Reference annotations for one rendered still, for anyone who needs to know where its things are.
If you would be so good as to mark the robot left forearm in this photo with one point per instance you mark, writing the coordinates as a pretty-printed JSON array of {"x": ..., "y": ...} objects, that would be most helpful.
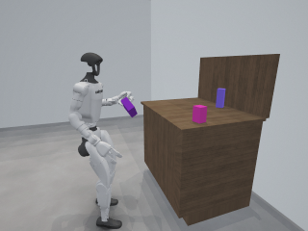
[{"x": 110, "y": 101}]

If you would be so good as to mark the robot right foot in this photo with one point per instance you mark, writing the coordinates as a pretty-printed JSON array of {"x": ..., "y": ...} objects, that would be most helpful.
[{"x": 110, "y": 223}]

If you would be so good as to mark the robot right forearm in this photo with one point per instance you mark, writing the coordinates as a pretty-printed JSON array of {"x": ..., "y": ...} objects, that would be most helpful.
[{"x": 83, "y": 129}]

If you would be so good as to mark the robot left shin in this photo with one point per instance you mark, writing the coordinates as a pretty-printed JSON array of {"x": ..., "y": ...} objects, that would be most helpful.
[{"x": 112, "y": 177}]

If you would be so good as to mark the robot right hand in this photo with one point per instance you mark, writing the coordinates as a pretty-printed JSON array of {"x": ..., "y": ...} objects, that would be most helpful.
[{"x": 103, "y": 148}]

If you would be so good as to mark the robot left hand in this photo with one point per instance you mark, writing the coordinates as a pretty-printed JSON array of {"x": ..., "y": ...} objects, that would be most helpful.
[{"x": 125, "y": 94}]

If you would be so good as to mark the table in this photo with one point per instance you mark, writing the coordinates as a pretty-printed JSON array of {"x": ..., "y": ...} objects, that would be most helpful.
[{"x": 207, "y": 169}]

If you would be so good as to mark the sponge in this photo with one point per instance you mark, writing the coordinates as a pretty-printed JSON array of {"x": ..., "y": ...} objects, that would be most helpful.
[{"x": 129, "y": 107}]

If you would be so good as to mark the right robot upper arm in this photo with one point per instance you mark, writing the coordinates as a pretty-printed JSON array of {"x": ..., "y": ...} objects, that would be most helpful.
[{"x": 79, "y": 91}]

